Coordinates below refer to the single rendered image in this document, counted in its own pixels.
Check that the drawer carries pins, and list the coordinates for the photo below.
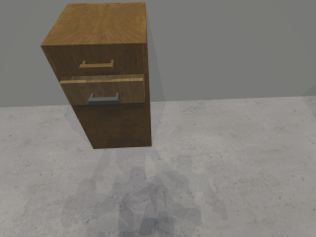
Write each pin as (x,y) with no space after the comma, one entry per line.
(130,88)

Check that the cabinet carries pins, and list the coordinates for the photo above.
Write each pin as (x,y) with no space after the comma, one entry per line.
(104,33)

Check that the handle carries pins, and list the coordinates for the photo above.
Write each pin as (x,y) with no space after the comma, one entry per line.
(103,100)
(97,67)

